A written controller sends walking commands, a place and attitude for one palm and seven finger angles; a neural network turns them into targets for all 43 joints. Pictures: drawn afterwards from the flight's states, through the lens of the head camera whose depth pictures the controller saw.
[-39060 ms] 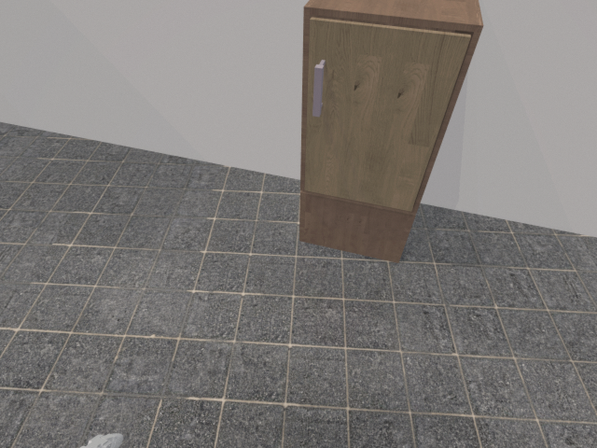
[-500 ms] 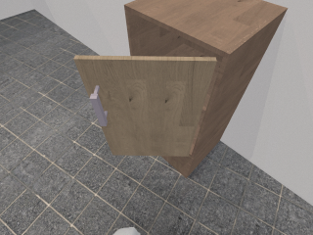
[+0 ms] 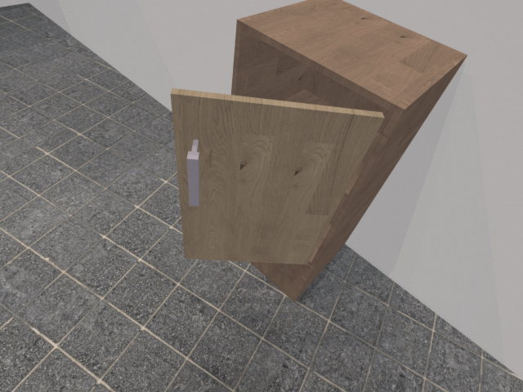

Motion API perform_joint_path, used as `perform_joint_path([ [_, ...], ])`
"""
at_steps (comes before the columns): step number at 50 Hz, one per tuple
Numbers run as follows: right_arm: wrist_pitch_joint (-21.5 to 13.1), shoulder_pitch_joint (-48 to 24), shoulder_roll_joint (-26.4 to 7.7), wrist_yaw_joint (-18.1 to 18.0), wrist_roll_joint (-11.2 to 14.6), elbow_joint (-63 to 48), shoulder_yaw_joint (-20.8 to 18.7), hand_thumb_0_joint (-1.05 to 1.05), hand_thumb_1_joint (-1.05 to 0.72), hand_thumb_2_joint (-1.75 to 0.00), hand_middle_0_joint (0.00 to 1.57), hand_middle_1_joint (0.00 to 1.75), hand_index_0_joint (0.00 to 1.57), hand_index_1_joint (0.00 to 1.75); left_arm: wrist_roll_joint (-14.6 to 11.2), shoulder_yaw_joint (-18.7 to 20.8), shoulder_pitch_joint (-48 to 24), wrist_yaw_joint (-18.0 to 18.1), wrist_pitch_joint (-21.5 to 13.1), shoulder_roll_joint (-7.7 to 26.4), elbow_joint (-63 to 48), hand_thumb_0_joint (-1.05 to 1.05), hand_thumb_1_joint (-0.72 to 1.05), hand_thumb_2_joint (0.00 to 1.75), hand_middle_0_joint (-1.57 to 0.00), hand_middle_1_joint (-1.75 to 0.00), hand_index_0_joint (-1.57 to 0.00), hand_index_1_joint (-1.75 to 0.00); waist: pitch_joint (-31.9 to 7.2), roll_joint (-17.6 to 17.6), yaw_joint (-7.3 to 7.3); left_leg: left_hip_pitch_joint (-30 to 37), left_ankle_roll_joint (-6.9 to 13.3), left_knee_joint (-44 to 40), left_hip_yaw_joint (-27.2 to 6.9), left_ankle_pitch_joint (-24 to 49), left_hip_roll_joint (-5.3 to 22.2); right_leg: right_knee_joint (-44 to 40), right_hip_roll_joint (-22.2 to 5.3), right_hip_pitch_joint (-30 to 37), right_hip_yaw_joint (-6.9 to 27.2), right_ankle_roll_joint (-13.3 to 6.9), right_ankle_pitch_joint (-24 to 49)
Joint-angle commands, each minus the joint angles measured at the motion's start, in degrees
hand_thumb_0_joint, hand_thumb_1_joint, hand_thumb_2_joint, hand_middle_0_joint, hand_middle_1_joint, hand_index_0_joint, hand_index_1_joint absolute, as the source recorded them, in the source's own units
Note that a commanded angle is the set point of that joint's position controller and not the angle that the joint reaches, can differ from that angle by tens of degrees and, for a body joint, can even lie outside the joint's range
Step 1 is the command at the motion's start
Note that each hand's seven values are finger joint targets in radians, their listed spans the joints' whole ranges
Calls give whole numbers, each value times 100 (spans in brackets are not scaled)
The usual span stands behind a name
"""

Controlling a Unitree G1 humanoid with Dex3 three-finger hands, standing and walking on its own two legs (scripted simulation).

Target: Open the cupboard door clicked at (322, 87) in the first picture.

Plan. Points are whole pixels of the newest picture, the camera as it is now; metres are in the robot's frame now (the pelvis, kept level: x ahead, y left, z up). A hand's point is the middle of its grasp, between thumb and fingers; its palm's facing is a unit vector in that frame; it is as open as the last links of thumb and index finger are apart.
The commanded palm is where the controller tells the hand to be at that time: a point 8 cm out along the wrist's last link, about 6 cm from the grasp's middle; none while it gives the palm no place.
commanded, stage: come to a stop and stand still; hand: left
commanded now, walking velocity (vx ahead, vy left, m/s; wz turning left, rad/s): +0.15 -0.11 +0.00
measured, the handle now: (195, 173) +0.53 +0.17 -0.03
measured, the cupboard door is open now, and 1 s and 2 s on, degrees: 43 43 43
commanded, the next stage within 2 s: look again from close up in 1.14 s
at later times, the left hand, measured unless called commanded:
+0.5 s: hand out of the picture -0.14 +0.13 -0.17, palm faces +0.08 -0.98 -0.18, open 7.4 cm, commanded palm none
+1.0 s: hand out of the picture -0.13 +0.15 -0.19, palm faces +0.08 -0.99 -0.12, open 7.4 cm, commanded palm none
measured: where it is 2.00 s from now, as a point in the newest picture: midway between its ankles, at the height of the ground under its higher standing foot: outside the picture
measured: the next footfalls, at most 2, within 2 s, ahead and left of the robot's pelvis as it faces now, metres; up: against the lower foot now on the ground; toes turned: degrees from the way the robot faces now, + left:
right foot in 0.34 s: -0.07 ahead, -0.11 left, +0.00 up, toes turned -5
left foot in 0.74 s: -0.07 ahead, +0.13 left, +0.00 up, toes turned +5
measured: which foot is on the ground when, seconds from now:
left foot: down 0.00-0.34, up 0.36-0.72, down 0.74-1.00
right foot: up 0.00-0.32, down 0.34-1.00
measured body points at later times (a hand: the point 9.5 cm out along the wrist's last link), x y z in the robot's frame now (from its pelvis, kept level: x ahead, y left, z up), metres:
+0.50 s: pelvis -0.09 -0.03 +0.00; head -0.12 -0.04 +0.45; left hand -0.14 +0.18 -0.16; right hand -0.14 -0.25 -0.16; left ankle -0.05 +0.09 -0.66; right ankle -0.11 -0.10 -0.75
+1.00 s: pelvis -0.09 +0.01 +0.00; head -0.08 +0.02 +0.44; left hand -0.13 +0.20 -0.18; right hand -0.09 -0.21 -0.16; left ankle -0.11 +0.12 -0.75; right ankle -0.11 -0.10 -0.75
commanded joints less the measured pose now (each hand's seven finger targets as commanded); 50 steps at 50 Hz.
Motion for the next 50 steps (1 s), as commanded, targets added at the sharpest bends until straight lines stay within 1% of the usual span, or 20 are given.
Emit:
perform_joint_path([
  [1, -17, 794, -1085, -29, -55, 5, -302, 0, -90, -90, 20, 30, 20, 30, 46, 73, 487, -21, -30, 250, -196, 0, 90, 90, -20, -30, -20, -30, -233, 1057, -130, 851, -184, -1353, -1858, -1606, 1565, -342, -144, -500, 7, -19, 77],
  [9, 76, 920, -1241, 64, -129, 171, -396, 0, -90, -90, 20, 30, 20, 30, -20, -11, 962, -72, -11, 98, -8, 0, 90, 90, -20, -30, -20, -30, -110, 1540, -44, 177, -551, -2112, -1587, -3065, 1237, -1938, 128, 640, -945, -347, -747],
  [12, 109, 981, -1185, 80, -152, 306, -380, 0, -90, -90, 20, 30, 20, 30, -74, -76, 1299, -58, -53, -56, 155, 0, 90, 90, -20, -30, -20, -30, -81, 1354, 31, 9, -456, -2141, -1465, -2700, 1152, -3031, 259, 1369, -1148, -518, -883],
  [14, 173, 878, -1115, 80, -130, 355, -366, 0, -90, -90, 20, 30, 20, 30, -97, -76, 1959, -37, -83, -145, 451, 0, 90, 90, -20, -30, -20, -30, -53, 1029, 295, -539, -765, -1837, -972, -2670, 834, -4246, 392, 2392, -1390, -616, -307],
  [15, 202, 880, -898, 83, -68, 375, -326, 0, -90, -90, 20, 30, 20, 30, -59, -59, 2197, 7, -116, -20, 534, 0, 90, 90, -20, -30, -20, -30, 37, 480, 361, -937, -982, -1152, -616, -2484, 445, -5076, 129, 2799, -1119, -687, -152],
  [16, 241, 929, -453, 71, 42, 350, -251, 0, -90, -90, 20, 30, 20, 30, 42, -7, 2132, 89, -146, 317, 489, 0, 90, 90, -20, -30, -20, -30, 257, -1006, 338, -1625, -1113, 850, -15, -2303, -190, -5966, -1227, 2517, 547, -1048, -1430],
  [17, 295, 865, -476, 60, -47, 305, -301, 0, -90, -90, 20, 30, 20, 30, 13, -83, 1221, 139, -160, 442, 170, 0, 90, 90, -20, -30, -20, -30, 1110, -1106, 82, -1957, -881, 2598, -363, -1933, -193, -6407, -2238, 763, 1396, -1338, -2149],
  [18, 366, 986, -661, 138, -86, 249, -348, 0, -90, -90, 20, 30, 20, 30, -38, -66, 418, 160, -192, 454, -165, 0, 90, 90, -20, -30, -20, -30, 1080, -519, -245, -1543, -837, 3701, -714, -1462, -32, -6589, -2410, -415, 1259, -1469, -2157],
  [19, 401, 1188, -613, 221, -83, 275, -345, 0, -90, -90, 20, 30, 20, 30, -67, 4, -258, 136, -276, 585, -302, 0, 90, 90, -20, -30, -20, -30, 723, -503, -530, -962, -894, 4547, -688, -1136, 30, -6666, -2274, -942, 1176, -1504, -2081],
  [20, 378, 1543, -659, 253, -122, 543, -385, 0, -90, -90, 20, 30, 20, 30, -99, -75, -439, 126, -483, 285, -280, 0, 90, 90, -20, -30, -20, -30, 722, -384, -648, -1176, -855, 4630, -601, -832, 114, -6345, -1702, -542, 534, -1094, -1835],
  [22, 287, 1559, -664, 303, -109, 512, -385, 0, -90, -90, 20, 30, 20, 30, -97, -162, 178, 82, -637, 63, -61, 0, 90, 90, -20, -30, -20, -30, 859, -139, -437, -1702, -857, 4543, -530, -360, 204, -6001, -1304, 175, 129, -820, -1066],
  [27, 170, 1046, -418, 209, -77, 401, -298, 0, -90, -90, 20, 30, 20, 30, -24, -249, 1040, 70, -643, -136, 289, 0, 90, 90, -20, -30, -20, -30, 1070, -361, 75, -1706, -914, 3405, -404, -804, 389, -5681, -1338, 888, 270, -1029, -817],
  [32, 92, 814, -183, 162, -15, 438, -183, 0, -90, -90, 20, 30, 20, 30, 40, -202, 1054, 49, -594, -74, 344, 0, 90, 90, -20, -30, -20, -30, 973, -648, 205, -537, -816, 1645, -235, -1610, 324, -5435, -1364, 644, 346, -1187, -415],
  [35, -61, 1261, -56, 98, -5, 737, -63, 0, -90, -90, 20, 30, 20, 30, -47, -219, 941, 37, -597, -191, 455, 0, 90, 90, -20, -30, -20, -30, 447, -239, 15, 745, -730, 170, -300, -349, 249, -4595, -905, 548, -153, -854, 610],
  [37, -188, 1326, -373, 24, 12, 829, -81, 0, -90, -90, 20, 30, 20, 30, -81, -273, 1139, 27, -575, -439, 476, 0, 90, 90, -20, -30, -20, -30, -36, 695, 140, 1200, -504, 78, -831, 696, 873, -4016, -567, 606, -427, -581, 1104],
  [38, -178, 1273, -503, 3, 3, 834, -89, 0, -90, -90, 20, 30, 20, 30, -68, -285, 1089, 56, -556, -516, 468, 0, 90, 90, -20, -30, -20, -30, -79, 761, 145, 963, -412, 92, -922, 791, 1101, -4034, -527, 782, -536, -533, 868],
  [39, -163, 1181, -522, -29, -8, 854, -81, 0, -90, -90, 20, 30, 20, 30, -59, -292, 1047, 69, -555, -532, 505, 0, 90, 90, -20, -30, -20, -30, -9, 655, 149, 809, -422, 198, -802, 822, 1085, -4117, -501, 882, -529, -526, 1007],
  [41, -157, 1027, -361, -62, 24, 951, 20, 0, -90, -90, 20, 30, 20, 30, -88, -294, 930, 58, -489, -418, 635, 0, 90, 90, -20, -30, -20, -30, 217, 1175, 138, 604, -441, -113, -769, 904, 893, -4050, -542, 1123, -626, -454, 1219],
  [45, -107, 944, -318, -72, 29, 953, 63, 0, -90, -90, 20, 30, 20, 30, -69, -337, 1009, 66, -477, -404, 754, 0, 90, 90, -20, -30, -20, -30, 548, 608, 124, 494, -515, -125, -642, 523, 719, -4303, -589, 1120, -539, -453, 1458],
  [50, -92, 940, -399, -54, 28, 952, 64, 0, -90, -90, 20, 30, 20, 30, -75, -355, 934, 71, -465, -344, 757, 0, 90, 90, -20, -30, -20, -30, 430, 451, 100, 625, -505, -221, -644, 314, 674, -4392, -624, 1177, -561, -416, 1348],
])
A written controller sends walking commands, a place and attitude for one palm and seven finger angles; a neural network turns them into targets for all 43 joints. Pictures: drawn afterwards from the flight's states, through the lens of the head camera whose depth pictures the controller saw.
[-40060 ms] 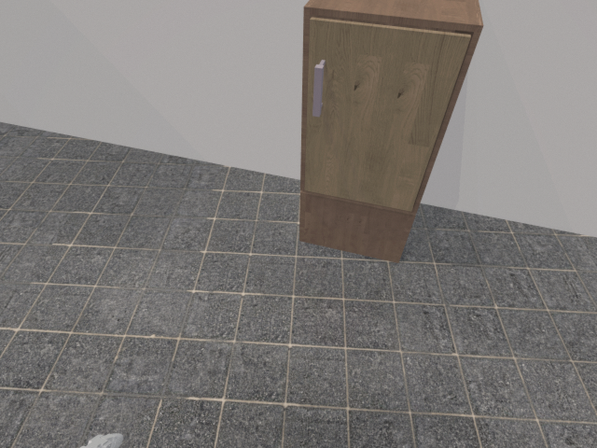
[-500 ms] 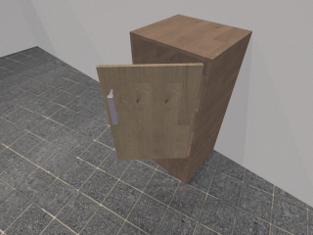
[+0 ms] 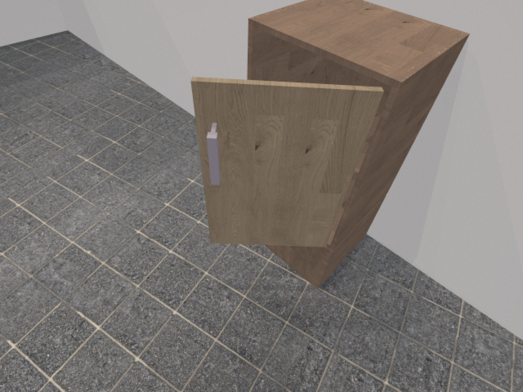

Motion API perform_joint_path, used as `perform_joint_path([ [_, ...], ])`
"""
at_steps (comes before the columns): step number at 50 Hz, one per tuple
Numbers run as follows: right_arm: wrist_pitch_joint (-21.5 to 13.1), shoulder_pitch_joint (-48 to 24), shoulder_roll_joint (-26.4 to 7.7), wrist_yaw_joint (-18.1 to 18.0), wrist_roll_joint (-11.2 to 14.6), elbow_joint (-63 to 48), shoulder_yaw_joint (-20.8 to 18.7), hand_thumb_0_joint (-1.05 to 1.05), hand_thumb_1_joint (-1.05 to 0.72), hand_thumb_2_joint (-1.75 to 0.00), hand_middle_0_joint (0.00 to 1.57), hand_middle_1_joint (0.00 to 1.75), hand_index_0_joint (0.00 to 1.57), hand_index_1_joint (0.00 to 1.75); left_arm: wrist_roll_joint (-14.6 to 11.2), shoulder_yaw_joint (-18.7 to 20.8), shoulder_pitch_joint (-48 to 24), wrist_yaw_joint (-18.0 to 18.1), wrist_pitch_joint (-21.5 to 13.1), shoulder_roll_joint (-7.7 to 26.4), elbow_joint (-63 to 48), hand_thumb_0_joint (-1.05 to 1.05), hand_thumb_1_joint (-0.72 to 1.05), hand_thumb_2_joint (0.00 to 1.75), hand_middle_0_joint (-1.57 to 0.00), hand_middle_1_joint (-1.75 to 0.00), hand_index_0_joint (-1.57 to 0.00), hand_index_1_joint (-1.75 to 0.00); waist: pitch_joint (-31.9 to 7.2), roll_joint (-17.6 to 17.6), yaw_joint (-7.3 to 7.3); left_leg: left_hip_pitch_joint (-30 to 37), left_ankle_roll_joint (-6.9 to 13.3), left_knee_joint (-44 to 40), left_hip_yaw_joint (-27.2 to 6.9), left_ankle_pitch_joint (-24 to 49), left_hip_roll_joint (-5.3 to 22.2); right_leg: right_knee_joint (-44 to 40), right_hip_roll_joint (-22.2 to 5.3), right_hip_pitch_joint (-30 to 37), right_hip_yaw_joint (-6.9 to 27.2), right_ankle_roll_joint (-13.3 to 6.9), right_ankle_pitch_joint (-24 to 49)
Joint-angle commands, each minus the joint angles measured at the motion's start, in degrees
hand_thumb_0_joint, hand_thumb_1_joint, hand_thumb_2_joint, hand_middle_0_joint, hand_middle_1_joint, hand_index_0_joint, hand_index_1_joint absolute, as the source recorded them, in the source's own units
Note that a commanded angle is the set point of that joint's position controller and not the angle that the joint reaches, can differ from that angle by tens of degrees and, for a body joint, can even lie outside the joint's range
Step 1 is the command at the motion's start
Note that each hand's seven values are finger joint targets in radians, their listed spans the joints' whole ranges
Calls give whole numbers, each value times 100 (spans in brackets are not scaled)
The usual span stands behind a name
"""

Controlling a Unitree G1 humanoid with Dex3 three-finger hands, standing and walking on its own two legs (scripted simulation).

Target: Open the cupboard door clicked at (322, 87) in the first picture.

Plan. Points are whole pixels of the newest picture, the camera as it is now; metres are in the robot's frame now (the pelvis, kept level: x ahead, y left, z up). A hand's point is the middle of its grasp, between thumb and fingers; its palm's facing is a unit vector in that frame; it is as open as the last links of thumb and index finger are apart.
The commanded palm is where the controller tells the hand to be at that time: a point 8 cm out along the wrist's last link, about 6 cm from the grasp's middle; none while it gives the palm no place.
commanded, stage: come to a stop and stand still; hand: left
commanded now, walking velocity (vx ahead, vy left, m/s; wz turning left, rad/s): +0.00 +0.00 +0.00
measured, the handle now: (215, 154) +0.62 +0.16 -0.02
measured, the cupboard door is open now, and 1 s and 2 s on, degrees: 43 43 43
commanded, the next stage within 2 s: look again from close up in 0.14 s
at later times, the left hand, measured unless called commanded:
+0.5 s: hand out of the picture +0.02 +0.21 -0.18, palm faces +0.04 -0.98 -0.21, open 7.4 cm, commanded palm none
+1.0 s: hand out of the picture -0.09 +0.20 -0.18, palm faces +0.05 -0.98 -0.19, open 7.4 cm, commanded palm none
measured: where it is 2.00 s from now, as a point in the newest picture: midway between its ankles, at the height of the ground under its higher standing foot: outside the picture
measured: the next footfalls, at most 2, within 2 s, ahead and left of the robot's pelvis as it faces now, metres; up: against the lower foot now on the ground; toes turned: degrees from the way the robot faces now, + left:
left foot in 1.54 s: +0.02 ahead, +0.08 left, +0.00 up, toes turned +10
right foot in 1.96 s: +0.13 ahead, -0.22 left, +0.00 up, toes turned -2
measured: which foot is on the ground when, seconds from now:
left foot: down 0.00-1.00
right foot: down 0.00-1.00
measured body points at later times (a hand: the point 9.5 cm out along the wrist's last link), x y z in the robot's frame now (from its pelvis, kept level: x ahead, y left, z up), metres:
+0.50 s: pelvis -0.02 +0.02 -0.01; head -0.03 +0.03 +0.44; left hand +0.01 +0.26 -0.16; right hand +0.02 -0.24 -0.15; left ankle -0.01 +0.12 -0.74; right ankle -0.02 -0.11 -0.74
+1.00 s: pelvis -0.07 +0.02 +0.00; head -0.09 +0.03 +0.45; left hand -0.09 +0.25 -0.16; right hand -0.05 -0.21 -0.15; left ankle -0.02 +0.12 -0.74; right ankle -0.02 -0.11 -0.74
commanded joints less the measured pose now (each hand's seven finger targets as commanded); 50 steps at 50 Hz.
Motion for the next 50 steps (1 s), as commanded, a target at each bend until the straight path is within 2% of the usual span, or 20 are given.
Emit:
perform_joint_path([
  [1, -63, 367, -454, 8, 2, -86, -56, 0, -90, -90, 20, 30, 20, 30, 18, 46, 431, 49, -66, 369, -63, 0, 90, 90, -20, -30, -20, -30, 406, 262, -32, -164, 154, -554, -435, 1076, 518, -471, -492, -167, 439, -46, 811],
  [6, -82, 369, -497, 26, -2, -75, -66, 0, -90, -90, 20, 30, 20, 30, 18, 60, 386, 61, -84, 428, -101, 0, 90, 90, -20, -30, -20, -30, 151, 157, -35, -4, 161, -514, -416, 1348, 507, -431, -537, -27, 407, -42, 1036],
  [11, -76, 399, -486, 39, -2, -48, -59, 0, -90, -90, 20, 30, 20, 30, 18, 56, 341, 74, -75, 445, -124, 0, 90, 90, -20, -30, -20, -30, 311, 202, -34, -99, 162, -562, -428, 1258, 486, -442, -535, -86, 427, -34, 939],
  [12, -124, 144, -1408, 166, -10, -766, -121, 0, -90, -90, 20, 30, 20, 30, 108, -18, 67, 106, -214, 1682, -713, 0, 90, 90, -20, -30, -20, -30, 796, 63, -235, -517, 89, -307, -669, 1838, 282, -146, -354, -370, 326, -120, 1362],
  [13, -284, 123, -1242, 107, -74, -893, -270, 0, -90, -90, 20, 30, 20, 30, 77, 177, 272, 141, -250, 1120, -766, 0, 90, 90, -20, -30, -20, -30, -98, -1, -37, -364, 221, 239, -615, 2039, 385, 283, -561, -65, 528, -169, 1743],
  [14, -328, 156, -1170, 42, -60, -826, -344, 0, -90, -90, 20, 30, 20, 30, 94, 226, 232, 138, -255, 1167, -735, 0, 90, 90, -20, -30, -20, -30, -619, 50, -116, -190, 290, 345, -602, 2172, 383, 406, -619, 80, 527, -248, 2221],
  [15, -314, 272, -1098, 29, -32, -810, -298, 0, -90, -90, 20, 30, 20, 30, 54, 143, 251, 133, -251, 1071, -783, 0, 90, 90, -20, -30, -20, -30, -814, 25, -104, -132, 313, 418, -617, 1996, 391, 342, -653, 175, 519, -261, 2104],
  [16, -283, 316, -1056, 32, -19, -856, -307, 0, -90, -90, 20, 30, 20, 30, 63, 167, 244, 120, -236, 1032, -851, 0, 90, 90, -20, -30, -20, -30, -824, 94, -132, -195, 309, 443, -586, 1740, 378, 303, -647, 114, 535, -276, 1859],
  [17, -240, 338, -951, 50, -43, -912, -269, 0, -90, -90, 20, 30, 20, 30, 74, 161, 257, 108, -197, 983, -925, 0, 90, 90, -20, -30, -20, -30, -776, 103, -141, -278, 312, 523, -532, 1578, 340, 294, -635, 77, 530, -280, 1778],
  [20, -158, 158, -1089, 62, -37, -1008, -320, 0, -90, -90, 20, 30, 20, 30, 84, 213, 82, 94, -153, 1117, -1021, 0, 90, 90, -20, -30, -20, -30, -82, 259, -134, -673, 319, 393, -549, 1313, 352, 280, -579, -244, 476, -299, 1383],
  [22, -142, 106, -1084, 86, -47, -1047, -291, 0, -90, -90, 20, 30, 20, 30, 82, 204, 40, 82, -143, 1114, -1057, 0, 90, 90, -20, -30, -20, -30, -25, 434, -109, -678, 328, 317, -579, 1330, 396, 250, -532, -271, 441, -268, 1176],
  [27, -120, -153, -1278, 143, -46, -1130, -257, 0, -90, -90, 20, 30, 20, 30, 74, 171, -200, 45, -122, 1258, -1079, 0, 90, 90, -20, -30, -20, -30, 342, 434, -83, -921, 323, -118, -731, 601, 441, -12, -487, -348, 471, -157, 504],
  [29, -109, -230, -1365, 167, -52, -1152, -257, 0, -90, -90, 20, 30, 20, 30, 70, 163, -256, 31, -124, 1317, -1050, 0, 90, 90, -20, -30, -20, -30, 350, 313, -90, -896, 301, -236, -736, 264, 419, -116, -505, -389, 504, -133, 297],
  [34, -80, -305, -1443, 218, -56, -1154, -242, 0, -90, -90, 20, 30, 20, 30, 86, 130, -284, 12, -111, 1343, -1026, 0, 90, 90, -20, -30, -20, -30, 356, 326, -82, -988, 268, -621, -831, -605, 428, -295, -508, -371, 539, -78, -18],
  [36, -68, -286, -1454, 231, -57, -1140, -246, 0, -90, -90, 20, 30, 20, 30, 91, 127, -252, 8, -121, 1338, -1003, 0, 90, 90, -20, -30, -20, -30, 337, 215, -95, -954, 254, -648, -834, -685, 409, -377, -526, -430, 554, -66, -146],
  [39, -50, -199, -1363, 243, -56, -1066, -219, 0, -90, -90, 20, 30, 20, 30, 93, 104, -134, 15, -110, 1248, -947, 0, 90, 90, -20, -30, -20, -30, 261, 267, -92, -960, 238, -730, -842, -840, 413, -426, -522, -404, 542, -39, -213],
  [44, -4, -34, -1197, 250, -40, -929, -196, 0, -90, -90, 20, 30, 20, 30, 103, 68, 125, 34, -96, 1080, -796, 0, 90, 90, -20, -30, -20, -30, 403, 191, -83, -1108, 221, -812, -865, -1046, 400, -514, -519, -488, 535, 8, -377],
  [46, 42, 162, -1063, 250, -59, -779, -177, 0, -90, -90, 20, 30, 20, 30, 115, 54, 344, 34, -74, 897, -668, 0, 90, 90, -20, -30, -20, -30, 362, 81, -106, -1099, 224, -825, -860, -1561, 403, -512, -448, -531, 485, 41, -982],
  [48, 93, 254, -1103, 235, -81, -728, -225, 0, -90, -90, 20, 30, 20, 30, 144, 93, 499, 21, -29, 873, -634, 0, 90, 90, -20, -30, -20, -30, 371, 261, -108, -1202, 288, -916, -960, -2238, 478, -378, -336, -627, 379, 42, -1513],
  [50, 117, 286, -1115, 208, -94, -708, -264, 0, -90, -90, 20, 30, 20, 30, 161, 118, 636, -1, -3, 784, -612, 0, 90, 90, -20, -30, -20, -30, 633, 380, -92, -1459, 362, -989, -1080, -2475, 570, -204, -239, -698, 336, 6, -1484],
])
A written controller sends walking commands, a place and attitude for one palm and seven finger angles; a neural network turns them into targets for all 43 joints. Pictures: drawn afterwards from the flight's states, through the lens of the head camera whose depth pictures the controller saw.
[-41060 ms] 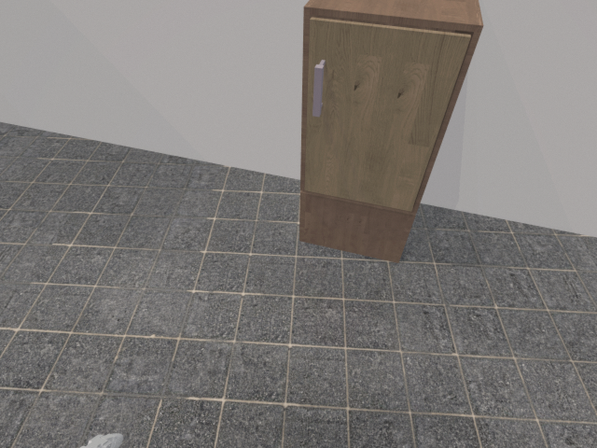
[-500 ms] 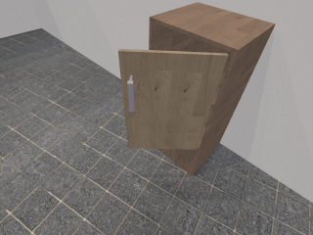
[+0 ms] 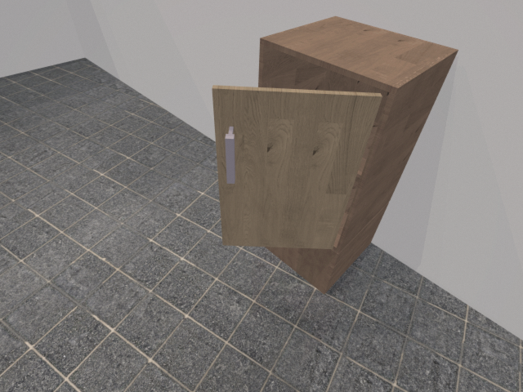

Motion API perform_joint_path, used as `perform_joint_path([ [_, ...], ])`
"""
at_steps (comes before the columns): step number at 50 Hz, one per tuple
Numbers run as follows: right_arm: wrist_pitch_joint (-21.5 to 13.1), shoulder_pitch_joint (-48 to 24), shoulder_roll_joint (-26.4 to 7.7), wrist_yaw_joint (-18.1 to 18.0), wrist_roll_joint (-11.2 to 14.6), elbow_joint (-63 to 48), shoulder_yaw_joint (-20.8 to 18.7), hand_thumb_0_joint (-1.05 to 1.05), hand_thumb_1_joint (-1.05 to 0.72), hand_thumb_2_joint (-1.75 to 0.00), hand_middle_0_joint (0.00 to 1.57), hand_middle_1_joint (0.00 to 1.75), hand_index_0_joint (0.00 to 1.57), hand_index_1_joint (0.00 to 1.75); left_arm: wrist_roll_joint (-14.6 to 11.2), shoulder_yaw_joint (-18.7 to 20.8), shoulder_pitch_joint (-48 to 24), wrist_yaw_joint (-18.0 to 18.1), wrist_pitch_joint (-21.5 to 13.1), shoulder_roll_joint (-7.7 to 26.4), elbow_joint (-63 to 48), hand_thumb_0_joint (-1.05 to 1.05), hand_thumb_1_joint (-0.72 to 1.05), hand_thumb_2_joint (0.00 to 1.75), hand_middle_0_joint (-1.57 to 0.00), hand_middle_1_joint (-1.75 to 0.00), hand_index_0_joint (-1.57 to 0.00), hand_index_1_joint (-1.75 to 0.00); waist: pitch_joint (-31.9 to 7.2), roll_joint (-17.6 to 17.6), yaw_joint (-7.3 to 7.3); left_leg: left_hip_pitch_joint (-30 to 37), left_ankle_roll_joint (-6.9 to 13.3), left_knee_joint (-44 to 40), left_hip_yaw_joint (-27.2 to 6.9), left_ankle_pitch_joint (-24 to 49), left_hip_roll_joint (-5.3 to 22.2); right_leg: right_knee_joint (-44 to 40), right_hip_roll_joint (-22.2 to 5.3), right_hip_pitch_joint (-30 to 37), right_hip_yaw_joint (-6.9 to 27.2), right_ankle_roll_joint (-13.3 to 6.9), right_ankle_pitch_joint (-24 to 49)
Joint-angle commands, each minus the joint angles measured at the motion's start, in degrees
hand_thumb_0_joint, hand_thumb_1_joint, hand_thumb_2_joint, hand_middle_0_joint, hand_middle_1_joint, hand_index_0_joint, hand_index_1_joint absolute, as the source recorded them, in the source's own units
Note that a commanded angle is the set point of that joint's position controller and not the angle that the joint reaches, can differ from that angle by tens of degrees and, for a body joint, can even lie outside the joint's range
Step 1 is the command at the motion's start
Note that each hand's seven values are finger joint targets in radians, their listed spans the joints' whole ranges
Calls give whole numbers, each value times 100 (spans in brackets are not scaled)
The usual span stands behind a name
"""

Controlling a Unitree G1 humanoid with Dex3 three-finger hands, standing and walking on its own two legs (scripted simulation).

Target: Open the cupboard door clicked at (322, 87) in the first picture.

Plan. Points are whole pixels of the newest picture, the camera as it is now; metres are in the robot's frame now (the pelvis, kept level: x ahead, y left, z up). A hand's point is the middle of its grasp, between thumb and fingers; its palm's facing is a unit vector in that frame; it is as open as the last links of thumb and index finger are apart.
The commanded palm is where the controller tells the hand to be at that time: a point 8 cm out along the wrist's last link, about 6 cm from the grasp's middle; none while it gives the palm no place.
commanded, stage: shuffle to correct the standing spot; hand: left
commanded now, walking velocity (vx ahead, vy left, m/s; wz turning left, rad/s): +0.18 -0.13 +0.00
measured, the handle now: (231, 155) +0.68 +0.12 -0.02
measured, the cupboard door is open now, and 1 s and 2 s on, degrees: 43 43 43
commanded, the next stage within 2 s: come to a stop and stand still in 1.12 s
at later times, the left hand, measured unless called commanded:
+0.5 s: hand out of the picture -0.05 +0.10 -0.19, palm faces +0.14 -0.99 -0.09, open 7.4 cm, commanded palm none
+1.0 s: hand out of the picture +0.15 +0.08 -0.17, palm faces +0.00 -0.98 -0.20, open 7.4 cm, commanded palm none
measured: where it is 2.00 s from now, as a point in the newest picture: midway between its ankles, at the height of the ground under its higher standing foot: outside the picture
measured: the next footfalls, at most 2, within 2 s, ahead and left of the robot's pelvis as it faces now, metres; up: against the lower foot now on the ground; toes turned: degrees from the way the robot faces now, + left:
left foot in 0.54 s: +0.09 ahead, +0.06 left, +0.00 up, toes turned +8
right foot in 0.96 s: +0.19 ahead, -0.24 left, +0.00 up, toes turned -3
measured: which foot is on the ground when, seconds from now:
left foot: down 0.00-0.24, up 0.26-0.52, down 0.54-0.96, up 0.98-1.00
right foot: down 0.00-0.56, up 0.58-0.94, down 0.96-1.00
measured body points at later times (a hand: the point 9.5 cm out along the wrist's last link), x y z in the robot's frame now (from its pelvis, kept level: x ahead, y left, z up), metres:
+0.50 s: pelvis +0.01 -0.04 +0.00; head -0.02 -0.02 +0.45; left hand -0.06 +0.15 -0.17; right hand +0.03 -0.27 -0.15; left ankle +0.04 +0.06 -0.72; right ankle +0.03 -0.12 -0.74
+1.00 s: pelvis +0.08 -0.10 -0.01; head +0.09 -0.11 +0.44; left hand +0.15 +0.13 -0.15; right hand -0.03 -0.30 -0.17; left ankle +0.05 +0.04 -0.73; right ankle +0.13 -0.22 -0.74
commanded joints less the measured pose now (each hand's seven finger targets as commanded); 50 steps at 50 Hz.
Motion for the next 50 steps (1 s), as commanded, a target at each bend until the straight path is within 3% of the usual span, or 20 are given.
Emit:
perform_joint_path([
  [1, -70, 133, -783, -110, -24, -214, -250, 0, -90, -90, 20, 30, 20, 30, 49, 156, 513, 4, -68, 326, -180, 0, 90, 90, -20, -30, -20, -30, 948, 246, 27, -974, 182, -1250, -1069, -2651, 787, -309, -43, -267, 338, -134, -1399],
  [6, -110, 203, -962, -226, -5, -163, -427, 0, -90, -90, 20, 30, 20, 30, 57, 208, 811, -128, 16, -26, -151, 0, 90, 90, -20, -30, -20, -30, 697, 971, 48, -984, 409, -1713, -1532, -3112, 1319, 757, 275, -54, -49, -175, -626],
  [9, -112, 94, -904, -242, -23, -159, -467, 0, -90, -90, 20, 30, 20, 30, 61, 272, 1114, -163, 32, -107, -88, 0, 90, 90, -20, -30, -20, -30, 719, 729, 186, -1352, 376, -1384, -1256, -3027, 1238, 337, 302, 463, -10, -248, -627],
  [10, -110, 51, -773, -239, -21, -173, -451, 0, -90, -90, 20, 30, 20, 30, 61, 306, 1347, -144, -3, -52, -40, 0, 90, 90, -20, -30, -20, -30, 782, 336, 305, -1588, 256, -742, -930, -2842, 925, -275, 139, 693, 292, -325, -891],
  [12, -109, -24, -103, -181, 32, -346, -304, 0, -90, -90, 20, 30, 20, 30, 47, 429, 1576, 23, -97, 485, 24, 0, 90, 90, -20, -30, -20, -30, 869, -1709, 365, -2499, -26, 1779, 310, -1715, -24, -1949, -1385, 723, 2750, -1042, -3030],
  [13, -126, -263, -238, -147, -14, -378, -333, 0, -90, -90, 20, 30, 20, 30, -22, 413, 1442, 88, -159, 347, 10, 0, 90, 90, -20, -30, -20, -30, 1095, -1248, 331, -2403, 69, 2805, -25, -1478, 215, -2173, -1541, 243, 2913, -1197, -2842],
  [16, -90, 348, -101, -63, -20, -152, -390, 0, -90, -90, 20, 30, 20, 30, -12, 359, 620, 85, -246, 200, -189, 0, 90, 90, -20, -30, -20, -30, 809, -334, -224, -1824, -19, 3607, 96, -887, 398, -1871, -1121, -380, 1778, -1143, -1849],
  [22, -159, 218, 124, -44, -1, -332, -361, 0, -90, -90, 20, 30, 20, 30, 84, 360, 679, 86, -250, 247, -128, 0, 90, 90, -20, -30, -20, -30, 962, -561, -55, -917, -29, 1831, 312, -1115, 421, -1793, -1009, -822, 1467, -1222, -1665],
  [25, -244, 812, 153, -113, -15, -139, -291, 0, -90, -90, 20, 30, 20, 30, 35, 362, 526, 30, -184, 239, -162, 0, 90, 90, -20, -30, -20, -30, 695, -320, -279, 354, -19, 433, 559, -700, 214, -1172, -674, -1290, 1286, -1024, -2034],
  [26, -295, 1131, 25, -165, -23, -10, -277, 0, -90, -90, 20, 30, 20, 30, 11, 331, 494, -7, -157, 81, -218, 0, 90, 90, -20, -30, -20, -30, 680, 140, -362, 936, 16, -198, 189, -875, 406, -403, -392, -1728, 1063, -841, -1931],
  [27, -342, 1462, -419, -220, -63, 64, -385, 0, -90, -90, 20, 30, 20, 30, 0, 283, 580, -62, -151, -214, -319, 0, 90, 90, -20, -30, -20, -30, 706, 1424, -422, 1289, 369, -1152, -1611, -2111, 1554, 966, 111, -2528, 558, -523, -1673],
  [28, -356, 1608, -817, -283, -57, 16, -491, 0, -90, -90, 20, 30, 20, 30, 35, 291, 217, -112, -135, -253, -558, 0, 90, 90, -20, -30, -20, -30, 1008, 1797, -509, 928, 918, -2092, -3103, -3044, 2735, 2271, 214, -3088, 176, -337, -1463],
  [29, -364, 1388, -872, -322, -47, -42, -479, 0, -90, -90, 20, 30, 20, 30, 99, 366, -148, -180, -97, -27, -741, 0, 90, 90, -20, -30, -20, -30, 1433, 884, -428, 320, 1198, -2347, -3104, -3026, 2903, 3039, -137, -3128, 652, -325, -1075],
  [33, -552, 607, -312, -281, -8, -189, -268, 0, -90, -90, 20, 30, 20, 30, 87, 376, 212, -265, -59, -138, -462, 0, 90, 90, -20, -30, -20, -30, 954, 515, 66, -287, 656, -2091, -1178, -1172, 1835, 3523, -229, -2337, 775, -140, 319],
  [42, -432, 1061, -606, -168, -98, 69, -468, 0, -90, -90, 20, 30, 20, 30, -9, 325, -936, -268, -112, -89, -830, 0, 90, 90, -20, -30, -20, -30, 721, 785, -341, 229, 759, -1707, -607, -699, 1668, 1074, -215, -1544, 57, -2, -101],
  [46, -340, 875, -616, -140, -78, 72, -506, 0, -90, -90, 20, 30, 20, 30, -12, 404, -233, -235, -180, 68, -575, 0, 90, 90, -20, -30, -20, -30, 284, 386, 15, -428, 418, -664, -332, -1214, 1338, -83, 109, 312, -186, -57, 183],
  [47, -332, 835, -450, -106, -42, 57, -467, 0, -90, -90, 20, 30, 20, 30, -8, 441, 239, -177, -227, 291, -395, 0, 90, 90, -20, -30, -20, -30, 29, -115, 218, -1118, 207, 141, 12, -1522, 975, -323, -157, 1294, 242, -213, -16],
  [48, -322, 812, -33, -82, -4, -42, -359, 0, -90, -90, 20, 30, 20, 30, 17, 511, 699, -92, -283, 727, -250, 0, 90, 90, -20, -30, -20, -30, -116, -1300, 385, -2219, -52, 1617, 675, -2067, 319, -833, -1328, 2055, 1648, -625, -784],
  [49, -265, 408, -56, -61, -17, -244, -310, 0, -90, -90, 20, 30, 20, 30, -46, 548, 987, -28, -295, 980, -196, 0, 90, 90, -20, -30, -20, -30, -1, -1543, 520, -2671, -42, 2925, 384, -2444, 244, -1546, -1965, 1717, 2672, -1039, -1375],
  [50, -265, 144, -109, -37, -44, -339, -361, 0, -90, -90, 20, 30, 20, 30, -58, 539, 766, -11, -278, 823, -219, 0, 90, 90, -20, -30, -20, -30, 447, -792, 414, -2844, 15, 3618, -5, -1887, 430, -1683, -1871, 1172, 2532, -1195, -1564],
])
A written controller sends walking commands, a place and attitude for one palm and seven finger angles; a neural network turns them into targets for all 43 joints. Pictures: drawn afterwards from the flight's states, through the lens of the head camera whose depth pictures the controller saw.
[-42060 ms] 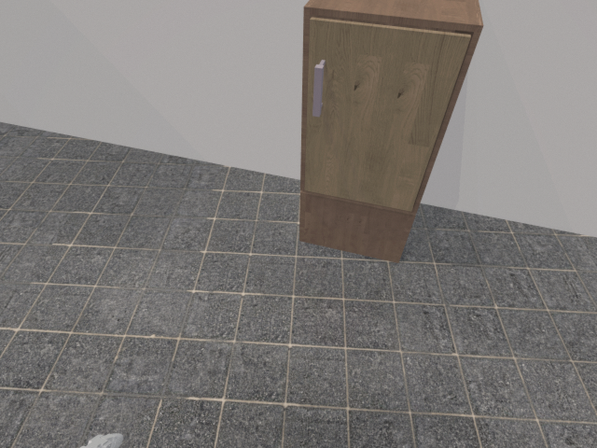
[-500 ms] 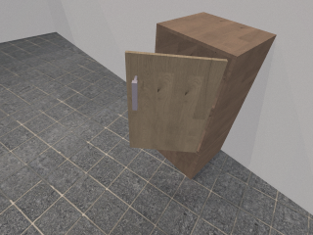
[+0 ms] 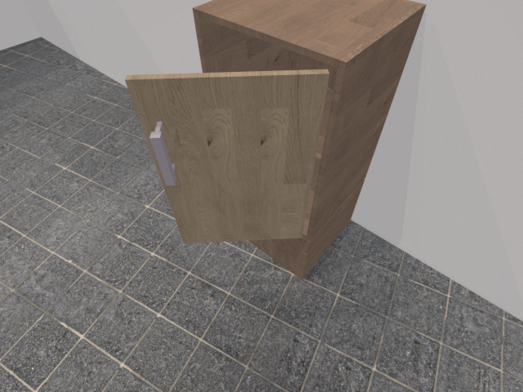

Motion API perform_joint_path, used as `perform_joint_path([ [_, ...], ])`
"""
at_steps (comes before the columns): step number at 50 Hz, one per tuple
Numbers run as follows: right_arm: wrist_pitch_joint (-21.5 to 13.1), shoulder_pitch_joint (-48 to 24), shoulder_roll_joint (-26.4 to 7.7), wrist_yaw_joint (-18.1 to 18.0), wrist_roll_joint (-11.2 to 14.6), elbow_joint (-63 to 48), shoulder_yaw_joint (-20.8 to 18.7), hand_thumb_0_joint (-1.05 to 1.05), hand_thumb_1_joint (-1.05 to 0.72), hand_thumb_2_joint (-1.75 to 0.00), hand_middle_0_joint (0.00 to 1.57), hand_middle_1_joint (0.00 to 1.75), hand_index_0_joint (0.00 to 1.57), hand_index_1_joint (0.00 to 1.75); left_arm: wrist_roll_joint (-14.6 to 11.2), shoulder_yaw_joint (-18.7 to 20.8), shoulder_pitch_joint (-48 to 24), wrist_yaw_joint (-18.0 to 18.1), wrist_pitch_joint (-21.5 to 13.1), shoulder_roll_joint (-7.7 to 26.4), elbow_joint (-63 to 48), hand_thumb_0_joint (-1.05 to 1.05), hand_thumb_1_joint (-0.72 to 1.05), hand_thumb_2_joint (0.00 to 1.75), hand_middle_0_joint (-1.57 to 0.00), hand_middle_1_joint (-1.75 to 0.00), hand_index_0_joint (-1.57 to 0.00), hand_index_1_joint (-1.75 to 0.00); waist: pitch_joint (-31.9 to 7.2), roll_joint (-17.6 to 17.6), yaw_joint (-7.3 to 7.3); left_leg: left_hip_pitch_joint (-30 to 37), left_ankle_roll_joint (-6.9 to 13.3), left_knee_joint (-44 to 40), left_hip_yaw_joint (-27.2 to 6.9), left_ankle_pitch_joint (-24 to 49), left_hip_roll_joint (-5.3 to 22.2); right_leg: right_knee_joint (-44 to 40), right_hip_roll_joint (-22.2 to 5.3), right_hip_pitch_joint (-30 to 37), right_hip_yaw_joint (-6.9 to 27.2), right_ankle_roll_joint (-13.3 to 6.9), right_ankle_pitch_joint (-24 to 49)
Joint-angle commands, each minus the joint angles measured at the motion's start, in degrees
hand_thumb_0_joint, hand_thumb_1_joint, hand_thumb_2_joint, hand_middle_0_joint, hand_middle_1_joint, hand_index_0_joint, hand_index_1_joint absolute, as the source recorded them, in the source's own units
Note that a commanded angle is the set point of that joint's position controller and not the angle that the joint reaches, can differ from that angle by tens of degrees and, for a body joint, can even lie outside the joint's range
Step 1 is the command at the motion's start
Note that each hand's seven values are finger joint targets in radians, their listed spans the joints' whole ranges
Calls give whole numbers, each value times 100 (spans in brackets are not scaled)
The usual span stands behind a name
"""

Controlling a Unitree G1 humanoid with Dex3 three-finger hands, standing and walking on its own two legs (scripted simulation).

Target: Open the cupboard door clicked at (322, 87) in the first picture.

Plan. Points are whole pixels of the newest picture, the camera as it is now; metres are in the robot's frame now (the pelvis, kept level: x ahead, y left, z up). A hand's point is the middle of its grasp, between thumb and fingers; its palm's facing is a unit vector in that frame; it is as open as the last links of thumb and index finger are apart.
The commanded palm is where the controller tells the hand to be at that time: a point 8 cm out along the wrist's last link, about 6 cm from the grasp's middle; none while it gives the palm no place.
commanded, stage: shuffle to correct the standing spot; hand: left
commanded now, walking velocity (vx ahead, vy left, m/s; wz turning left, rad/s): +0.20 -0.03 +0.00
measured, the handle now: (165, 154) +0.61 +0.22 -0.01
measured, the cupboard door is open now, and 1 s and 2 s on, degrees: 43 43 43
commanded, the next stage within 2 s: come to a stop and stand still in 0.12 s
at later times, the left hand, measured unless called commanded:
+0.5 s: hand out of the picture +0.06 +0.14 -0.18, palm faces +0.08 -0.99 -0.10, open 7.4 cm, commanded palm none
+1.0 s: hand out of the picture +0.10 +0.15 -0.16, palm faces +0.01 -0.97 -0.23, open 7.4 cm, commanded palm none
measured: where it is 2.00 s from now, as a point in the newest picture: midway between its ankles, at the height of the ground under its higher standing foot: outside the picture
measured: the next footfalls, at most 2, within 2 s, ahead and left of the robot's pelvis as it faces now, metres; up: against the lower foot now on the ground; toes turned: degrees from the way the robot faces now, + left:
left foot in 0.30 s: +0.16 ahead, +0.07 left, +0.00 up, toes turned +5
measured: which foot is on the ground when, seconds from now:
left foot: up 0.00-0.28, down 0.30-1.00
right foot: down 0.00-1.00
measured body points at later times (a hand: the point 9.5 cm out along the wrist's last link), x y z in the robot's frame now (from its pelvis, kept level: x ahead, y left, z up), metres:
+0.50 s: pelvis +0.08 +0.00 +0.00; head +0.10 +0.02 +0.45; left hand +0.06 +0.19 -0.17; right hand +0.17 -0.22 -0.14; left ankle +0.13 +0.07 -0.73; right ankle +0.08 -0.14 -0.73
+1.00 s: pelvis +0.05 -0.03 +0.00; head +0.04 -0.04 +0.45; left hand +0.10 +0.20 -0.15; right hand +0.06 -0.26 -0.16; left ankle +0.13 +0.07 -0.73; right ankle +0.08 -0.14 -0.73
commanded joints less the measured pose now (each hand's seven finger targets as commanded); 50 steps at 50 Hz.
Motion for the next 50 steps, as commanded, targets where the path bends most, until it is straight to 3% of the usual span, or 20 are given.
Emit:
perform_joint_path([
  [1, -75, -462, -435, 43, -27, -616, -114, 0, -90, -90, 20, 30, 20, 30, -17, 144, 1184, 193, -148, 728, 189, 0, 90, 90, -20, -30, -20, -30, 73, -1147, 436, -2467, 207, 2822, -327, -241, 14, -2052, -1505, 1340, 2208, -901, -2078],
  [2, -20, -297, -432, 64, -43, -535, -132, 0, -90, -90, 20, 30, 20, 30, -27, 119, 810, 225, -161, 581, 116, 0, 90, 90, -20, -30, -20, -30, 91, -1305, 262, -2265, 159, 2942, -286, 15, 89, -2060, -1364, 1079, 1886, -827, -1939],
  [5, 22, -236, -316, 94, -56, -505, -114, 0, -90, -90, 20, 30, 20, 30, 27, 22, 456, 255, -225, 298, -9, 0, 90, 90, -20, -30, -20, -30, 348, -806, 64, -1685, 32, 2324, -211, 527, 166, -1986, -1101, 424, 840, -813, -723],
  [10, -95, -633, -246, 115, -9, -750, -38, 0, -90, -90, 20, 30, 20, 30, 50, 57, 715, 216, -232, 595, 102, 0, 90, 90, -20, -30, -20, -30, 246, -513, 276, -913, 47, 431, -46, 505, -6, -1765, -1223, 564, 1063, -1075, -561],
  [13, -205, -369, -323, 45, 1, -624, 24, 0, -90, -90, 20, 30, 20, 30, -7, 14, 815, 187, -157, 436, 180, 0, 90, 90, -20, -30, -20, -30, 174, -82, 164, 437, -15, -955, 61, 1279, -239, -912, -767, 124, 783, -749, -359],
  [14, -248, -193, -559, -15, 21, -568, 17, 0, -90, -90, 20, 30, 20, 30, -23, -58, 877, 171, -114, 218, 182, 0, 90, 90, -20, -30, -20, -30, 25, 501, 140, 910, 94, -1317, -516, 1964, 199, -272, -364, -107, 482, -443, -175],
  [15, -244, -144, -922, -81, 22, -586, -24, 0, -90, -90, 20, 30, 20, 30, -51, -129, 970, 172, -83, -30, 141, 0, 90, 90, -20, -30, -20, -30, -103, 1240, 194, 1050, 496, -1664, -1450, 2843, 1072, 254, 4, -344, 113, -117, -708],
  [16, -174, -328, -1037, -124, 31, -626, -20, 0, -90, -90, 20, 30, 20, 30, -53, -167, 948, 196, -53, -72, 162, 0, 90, 90, -20, -30, -20, -30, -70, 1195, 250, 609, 882, -1911, -1753, 3308, 1483, 675, 73, -54, 49, 22, -1515],
  [17, -159, -715, -934, -159, 26, -669, 30, 0, -90, -90, 20, 30, 20, 30, -43, -207, 989, 227, 3, -103, 237, 0, 90, 90, -20, -30, -20, -30, 135, 1046, 371, 201, 950, -2017, -1547, 3486, 1379, 897, 6, 191, 267, 52, -1697],
  [22, -116, -1207, -900, -255, 124, -701, 15, 0, -90, -90, 20, 30, 20, 30, -27, -210, 1157, 294, 121, 135, 385, 0, 90, 90, -20, -30, -20, -30, -226, 385, 421, 964, 807, -1444, -856, 5495, 1011, 221, -120, 441, 371, 150, -657],
  [28, 67, -1569, -1056, -224, 112, -888, -198, 0, -90, -90, 20, 30, 20, 30, 57, -93, 1137, 292, 240, 248, 89, 0, 90, 90, -20, -30, -20, -30, -270, 170, 432, 461, 672, -1273, -804, 3562, 840, 171, -64, 472, 496, 78, 77],
  [30, 122, -1661, -944, -174, 106, -954, -202, 0, -90, -90, 20, 30, 20, 30, 71, -80, 1115, 290, 228, 278, 6, 0, 90, 90, -20, -30, -20, -30, -232, -51, 434, 164, 462, -1147, -621, 2285, 520, -169, -140, 487, 751, -1, 559],
  [33, 193, -1543, -576, -73, 104, -941, -128, 0, -90, -90, 20, 30, 20, 30, 49, -91, 727, 308, 136, 482, -118, 0, 90, 90, -20, -30, -20, -30, -171, -806, 256, 143, 118, -789, -219, 790, -88, -919, -701, 158, 1398, -315, 73],
  [34, 40, -1431, -1035, -51, 113, -1243, -116, 0, -90, -90, 20, 30, 20, 30, 140, -136, 797, 498, 75, 675, -286, 0, 90, 90, -20, -30, -20, -30, -498, -1015, 254, 437, -34, -374, -192, 1263, 33, -674, -673, 401, 1457, -264, 1863],
  [35, 63, -1156, -741, 20, 83, -1295, -62, 0, -90, -90, 20, 30, 20, 30, 78, -87, 433, 504, 23, 886, -574, 0, 90, 90, -20, -30, -20, -30, -822, -875, 106, 223, 24, -410, -154, 665, -131, -509, -671, 519, 1199, -356, 103],
  [37, 33, -1281, -683, 74, 34, -1281, 25, 0, -90, -90, 20, 30, 20, 30, 40, -123, 394, 445, -32, 831, -625, 0, 90, 90, -20, -30, -20, -30, -465, 45, 140, 342, 79, -737, -169, 762, -112, -511, -542, 22, 1107, -439, -858],
  [39, 51, -1272, -777, 70, 26, -1375, 30, 0, -90, -90, 20, 30, 20, 30, 30, -146, 465, 394, 18, 740, -641, 0, 90, 90, -20, -30, -20, -30, 328, 412, 186, -241, 242, -1231, -687, 88, 140, -478, -156, -472, 834, -310, -1805],
  [41, 98, -1283, -908, 69, 10, -1424, 34, 0, -90, -90, 20, 30, 20, 30, 53, -179, 640, 353, 64, 684, -610, 0, 90, 90, -20, -30, -20, -30, 759, 188, 294, -875, 320, -1609, -909, -756, 200, -464, 32, -416, 729, -258, -2104],
  [46, 126, -820, -831, 81, -13, -1315, 101, 0, -90, -90, 20, 30, 20, 30, 18, -179, 552, 313, 48, 787, -662, 0, 90, 90, -20, -30, -20, -30, 665, -537, 225, -489, 209, -1025, -484, -255, -114, -1040, -292, -870, 1154, -385, -2865],
  [50, 81, -532, -741, 79, -10, -1176, 158, 0, -90, -90, 20, 30, 20, 30, -15, -181, 383, 298, 21, 837, -728, 0, 90, 90, -20, -30, -20, -30, 346, -495, 167, -211, 167, -866, -401, 147, -165, -1050, -373, -788, 1174, -405, -2571],
])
